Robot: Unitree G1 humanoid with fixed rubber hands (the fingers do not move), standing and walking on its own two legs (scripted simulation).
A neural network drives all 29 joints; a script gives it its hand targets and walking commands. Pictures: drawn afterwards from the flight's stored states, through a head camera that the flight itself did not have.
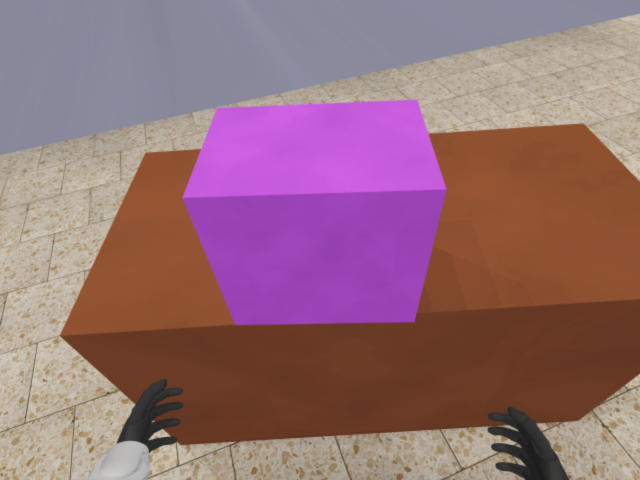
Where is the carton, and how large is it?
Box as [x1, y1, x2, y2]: [182, 100, 446, 324]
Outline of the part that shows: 416,100 217,108 182,197 235,324 414,321 446,189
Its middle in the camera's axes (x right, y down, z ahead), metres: +0.00 -0.02 +0.62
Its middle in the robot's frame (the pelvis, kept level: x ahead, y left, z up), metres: +0.48 +0.03 +0.04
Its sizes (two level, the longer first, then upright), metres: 0.307 0.210 0.292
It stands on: a pedestal, 0.66 m high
